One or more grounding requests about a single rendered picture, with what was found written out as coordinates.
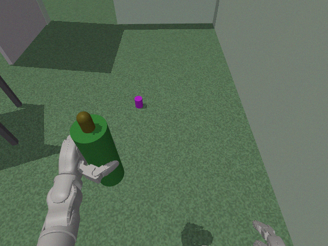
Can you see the left robot arm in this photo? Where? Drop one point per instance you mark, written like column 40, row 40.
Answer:
column 62, row 221

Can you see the right robot hand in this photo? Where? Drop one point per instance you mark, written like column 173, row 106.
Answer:
column 268, row 234

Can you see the left robot hand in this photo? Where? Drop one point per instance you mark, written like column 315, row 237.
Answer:
column 72, row 161

